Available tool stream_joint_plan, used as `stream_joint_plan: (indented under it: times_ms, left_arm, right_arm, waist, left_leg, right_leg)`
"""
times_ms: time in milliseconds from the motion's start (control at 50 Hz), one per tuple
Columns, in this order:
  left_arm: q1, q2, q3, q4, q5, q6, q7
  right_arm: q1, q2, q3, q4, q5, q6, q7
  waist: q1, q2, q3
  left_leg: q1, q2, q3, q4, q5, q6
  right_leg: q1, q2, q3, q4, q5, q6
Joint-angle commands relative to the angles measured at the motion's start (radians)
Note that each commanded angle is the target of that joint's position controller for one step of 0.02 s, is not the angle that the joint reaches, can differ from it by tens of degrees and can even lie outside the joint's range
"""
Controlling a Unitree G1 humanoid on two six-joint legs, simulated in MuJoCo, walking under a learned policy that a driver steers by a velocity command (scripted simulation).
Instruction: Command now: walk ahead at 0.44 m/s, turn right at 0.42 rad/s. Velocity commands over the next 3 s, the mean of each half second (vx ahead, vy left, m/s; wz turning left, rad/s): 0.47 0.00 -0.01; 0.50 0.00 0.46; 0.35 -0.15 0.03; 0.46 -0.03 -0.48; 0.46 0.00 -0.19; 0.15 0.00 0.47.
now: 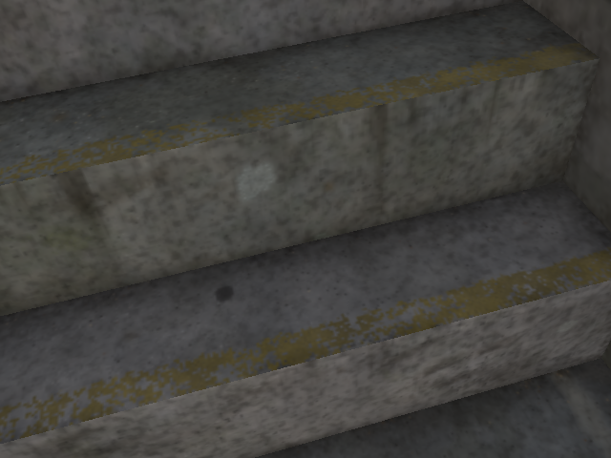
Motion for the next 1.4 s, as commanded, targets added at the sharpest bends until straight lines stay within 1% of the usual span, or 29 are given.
stream_joint_plan:
  times_ms: [20,140,160,320,480,540,620,660,680,740,780,840,860,900,960,980,1040,1060,1100,1140,1180,1200,1220,1260,1280,1300,1320,1360,1400]
  left_arm:
    - [-0.125,0.014,0.012,-0.022,-0.008,-0.056,0.001]
    - [0.004,0.045,0.034,0.044,0.001,-0.064,0.035]
    - [-0.081,0.013,-0.028,-0.039,0.068,-0.053,0.017]
    - [0.107,0.008,-0.032,0.138,0.007,-0.074,-0.022]
    - [0.065,0.054,-0.047,0.177,0.026,-0.064,-0.012]
    - [-0.043,0.130,-0.029,0.176,-0.027,-0.020,0.027]
    - [0.338,0.160,-0.031,0.239,-0.026,-0.054,0.001]
    - [0.065,0.197,0.004,0.125,-0.025,-0.069,-0.053]
    - [-0.060,0.154,0.018,0.073,0.002,-0.075,-0.067]
    - [-0.023,-0.018,-0.028,-0.020,0.055,-0.047,-0.051]
    - [0.063,0.052,-0.039,-0.022,0.057,-0.052,-0.053]
    - [0.082,0.075,-0.063,-0.041,0.084,-0.047,-0.043]
    - [0.071,0.104,-0.015,0.036,0.002,-0.025,-0.126]
    - [0.244,0.109,-0.010,0.085,0.057,0.012,-0.174]
    - [0.486,0.163,-0.007,0.136,0.106,0.020,-0.149]
    - [0.286,0.190,-0.032,-0.010,0.105,0.017,-0.033]
    - [0.305,0.086,-0.097,0.070,0.131,0.027,0.009]
    - [0.046,-0.018,-0.119,0.024,0.104,0.029,-0.008]
    - [-0.266,-0.045,-0.174,-0.075,0.013,0.009,-0.028]
    - [-0.096,0.151,-0.098,-0.088,0.015,-0.002,-0.005]
    - [0.031,0.393,0.017,-0.070,0.024,-0.017,0.087]
    - [-0.223,0.236,0.015,-0.231,-0.023,-0.091,0.095]
    - [-0.354,0.127,-0.027,-0.244,-0.024,-0.142,0.100]
    - [0.038,0.150,0.024,-0.116,-0.021,-0.098,0.074]
    - [0.214,0.113,0.025,-0.095,-0.031,-0.106,0.006]
    - [0.224,0.118,0.024,-0.138,-0.045,-0.075,-0.018]
    - [0.046,0.060,0.047,-0.126,0.043,-0.089,-0.008]
    - [-0.021,-0.082,0.018,-0.220,0.019,-0.082,-0.005]
    - [-0.165,-0.039,0.009,-0.325,0.052,-0.018,-0.037]
  right_arm:
    - [0.091,0.057,0.022,0.003,0.016,0.018,-0.040]
    - [0.083,0.066,0.001,0.074,0.029,0.028,-0.071]
    - [0.108,0.023,0.016,0.070,0.062,0.019,-0.069]
    - [-0.001,0.168,0.112,0.058,0.079,-0.031,-0.045]
    - [-0.161,0.087,0.127,-0.088,0.087,0.007,-0.059]
    - [-0.212,0.140,0.173,-0.142,0.068,0.024,-0.021]
    - [0.067,-0.031,0.072,-0.035,0.046,0.020,0.011]
    - [0.481,-0.347,-0.053,0.165,-0.024,0.086,-0.030]
    - [0.353,-0.360,-0.058,0.157,0.001,0.098,-0.039]
    - [0.006,-0.094,-0.013,0.147,0.048,0.093,-0.031]
    - [-0.104,-0.025,0.006,0.111,0.025,0.062,-0.021]
    - [-0.140,-0.048,0.012,0.071,0.018,0.039,-0.013]
    - [-0.378,-0.208,-0.030,-0.075,0.031,0.052,-0.004]
    - [-0.329,-0.202,0.004,-0.114,0.066,0.102,-0.005]
    - [-0.320,-0.161,0.025,-0.132,0.142,0.105,0.000]
    - [-0.187,-0.104,0.039,-0.053,-0.029,0.045,-0.060]
    - [-0.291,-0.058,0.013,-0.156,0.037,0.085,-0.060]
    - [-0.138,0.069,0.037,-0.126,0.098,0.103,-0.067]
    - [0.104,0.118,0.031,-0.159,0.095,0.063,-0.088]
    - [0.001,0.006,0.051,-0.227,0.070,0.030,-0.043]
    - [0.072,-0.091,0.052,-0.176,0.068,0.001,-0.014]
    - [-0.111,-0.117,0.006,-0.207,0.048,0.038,-0.100]
    - [-0.161,-0.120,0.014,-0.232,0.048,0.073,-0.094]
    - [-0.094,-0.118,-0.029,-0.157,0.103,0.089,-0.068]
    - [-0.044,-0.135,-0.047,-0.068,0.128,0.084,-0.067]
    - [0.051,-0.294,-0.109,-0.040,0.071,0.045,-0.076]
    - [0.158,-0.097,-0.067,-0.027,0.054,0.035,-0.062]
    - [0.186,-0.193,-0.094,0.018,0.028,0.019,-0.114]
    - [0.047,-0.115,-0.077,0.043,0.035,0.018,-0.143]
  waist:
    - [-0.059,-0.101,0.134]
    - [0.012,-0.129,0.097]
    - [0.017,-0.199,-0.036]
    - [0.102,-0.078,0.032]
    - [0.056,-0.172,0.124]
    - [-0.045,-0.155,0.032]
    - [-0.049,-0.173,-0.360]
    - [-0.138,0.453,-0.567]
    - [-0.057,0.464,-0.496]
    - [0.188,0.219,-0.092]
    - [0.258,0.184,-0.078]
    - [0.251,0.204,-0.028]
    - [0.108,-0.028,0.240]
    - [0.109,0.015,-0.083]
    - [0.072,-0.010,-0.250]
    - [0.244,0.082,-0.187]
    - [0.234,-0.192,-0.029]
    - [0.085,-0.482,0.029]
    - [-0.170,-0.321,0.020]
    - [-0.082,0.010,0.138]
    - [-0.066,0.028,-0.042]
    - [-0.027,0.189,-0.107]
    - [-0.073,0.122,0.014]
    - [0.066,-0.060,-0.005]
    - [0.169,0.163,-0.058]
    - [0.076,0.520,-0.263]
    - [-0.009,0.179,-0.282]
    - [0.107,0.040,-0.146]
    - [0.157,-0.012,-0.049]
  left_leg:
    - [-0.217,0.024,0.030,0.014,0.024,-0.026]
    - [-0.340,0.002,0.067,0.135,-0.023,-0.065]
    - [-0.419,-0.013,-0.024,0.193,0.067,-0.051]
    - [-0.946,-0.121,-0.196,0.492,-0.112,0.014]
    - [-0.739,0.029,-0.018,0.282,-0.206,-0.064]
    - [-0.165,0.124,0.146,-0.239,-0.449,0.017]
    - [0.483,-0.031,0.013,-0.653,-0.734,0.163]
    - [0.702,0.174,-0.844,-1.438,-1.281,0.256]
    - [0.561,0.177,-0.991,-1.569,-1.460,0.171]
    - [0.049,-0.036,-0.207,-1.234,-1.101,-0.063]
    - [-0.093,-0.084,-0.063,-1.228,-0.965,-0.090]
    - [-0.162,-0.076,-0.177,-1.365,-0.876,-0.069]
    - [-0.457,-0.076,-0.086,-1.389,-0.836,-0.069]
    - [-0.352,-0.059,-0.229,-1.410,-0.716,-0.009]
    - [-0.150,-0.046,-0.257,-1.450,-0.627,-0.099]
    - [-0.186,0.080,-0.428,-1.341,-0.793,-0.050]
    - [-0.354,-0.198,0.014,-0.746,-0.786,-0.248]
    - [-0.218,-0.226,0.143,-0.008,-0.749,-0.175]
    - [-0.158,-0.273,-0.059,0.673,-0.772,-0.174]
    - [-0.347,-0.189,-0.088,0.630,-0.688,-0.146]
    - [-0.537,0.087,-0.125,0.263,-0.410,-0.139]
    - [0.037,0.088,-0.025,-0.139,-0.236,-0.120]
    - [0.407,0.306,-0.106,-0.946,0.025,-0.038]
    - [0.660,0.086,0.188,-1.458,-0.316,-0.020]
    - [0.929,-0.021,0.189,-1.419,-0.150,-0.021]
    - [1.072,0.394,-0.430,-1.471,-0.196,0.215]
    - [0.931,0.307,-0.190,-1.363,0.085,0.129]
    - [0.739,0.498,-0.318,-1.505,-0.015,0.129]
    - [0.396,0.468,-0.356,-1.554,-0.821,0.065]
  right_leg:
    - [0.002,-0.098,0.268,-0.495,-0.243,0.007]
    - [0.111,-0.207,0.381,-0.637,-0.248,-0.105]
    - [0.222,-0.272,0.508,-0.627,-0.236,-0.104]
    - [0.666,-0.380,0.455,-0.668,-0.048,-0.046]
    - [0.351,-0.389,0.158,-0.945,0.032,-0.162]
    - [0.222,-0.374,-0.093,-1.162,0.417,-0.122]
    - [0.474,-0.384,-0.148,-0.640,1.950,-0.162]
    - [0.213,-0.174,-0.098,0.013,0.626,-0.097]
    - [0.117,-0.110,0.053,0.431,0.519,-0.060]
    - [0.006,-0.055,-0.065,0.619,0.279,-0.020]
    - [0.122,-0.043,-0.118,0.617,0.385,-0.037]
    - [0.117,-0.015,-0.152,0.627,0.433,-0.059]
    - [-0.011,0.000,0.028,0.577,0.308,-0.076]
    - [-0.009,0.019,-0.036,0.605,0.426,-0.056]
    - [0.005,0.018,-0.050,0.442,0.433,-0.035]
    - [0.237,-0.071,0.025,0.346,0.375,-0.077]
    - [0.379,-0.166,0.035,-0.583,0.330,-0.233]
    - [0.199,-0.210,-0.033,-0.666,0.649,-0.212]
    - [0.121,-0.245,-0.037,-0.811,0.747,-0.128]
    - [0.288,-0.257,0.005,-0.598,0.972,-0.059]
    - [0.811,-0.527,0.382,-0.666,0.694,-0.228]
    - [0.341,-0.403,0.314,-0.808,0.273,-0.281]
    - [0.015,-0.340,0.289,-0.663,0.254,-0.194]
    - [0.165,-0.142,0.093,-0.397,0.312,-0.165]
    - [-0.003,0.010,-0.089,-0.079,0.167,-0.082]
    - [-0.313,0.035,-0.012,0.536,-0.109,0.007]
    - [-0.280,0.005,0.149,1.004,0.074,0.037]
    - [-0.447,0.002,0.147,1.340,0.198,0.075]
    - [-0.385,-0.058,0.134,1.169,0.330,0.065]
Next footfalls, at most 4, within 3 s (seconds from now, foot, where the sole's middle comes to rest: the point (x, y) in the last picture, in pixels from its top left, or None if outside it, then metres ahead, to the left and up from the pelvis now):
0.64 left None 0.32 0.27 -0.45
1.12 right None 0.10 0.13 -0.71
1.30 left None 0.04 0.40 -0.70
1.60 right None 0.07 0.06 -0.68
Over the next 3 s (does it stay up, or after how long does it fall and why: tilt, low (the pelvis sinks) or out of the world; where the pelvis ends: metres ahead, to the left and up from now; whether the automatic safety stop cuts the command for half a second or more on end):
stays up -0.06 0.02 -0.11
